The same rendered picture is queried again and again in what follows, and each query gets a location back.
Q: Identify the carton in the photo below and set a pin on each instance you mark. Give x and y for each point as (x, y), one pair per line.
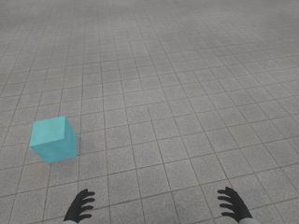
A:
(53, 140)

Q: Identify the robot left hand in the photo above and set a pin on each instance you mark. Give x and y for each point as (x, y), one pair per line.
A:
(74, 211)

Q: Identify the robot right hand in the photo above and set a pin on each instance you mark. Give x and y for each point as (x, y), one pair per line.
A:
(237, 205)

